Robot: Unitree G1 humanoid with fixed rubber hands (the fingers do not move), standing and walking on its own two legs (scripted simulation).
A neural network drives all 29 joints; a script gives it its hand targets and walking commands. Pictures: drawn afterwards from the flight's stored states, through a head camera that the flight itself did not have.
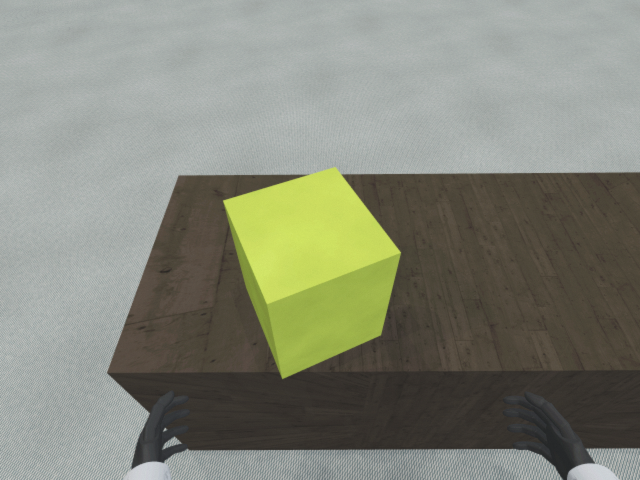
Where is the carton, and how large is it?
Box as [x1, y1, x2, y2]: [223, 167, 400, 378]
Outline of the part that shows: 335,167 223,200 246,288 282,378 379,335 381,332 400,252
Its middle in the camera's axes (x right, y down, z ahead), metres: -0.02 +0.07 +0.68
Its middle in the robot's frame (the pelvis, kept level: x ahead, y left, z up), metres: +0.46 +0.06 -0.08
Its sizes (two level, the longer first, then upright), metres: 0.210 0.200 0.250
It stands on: a pedestal, 0.57 m high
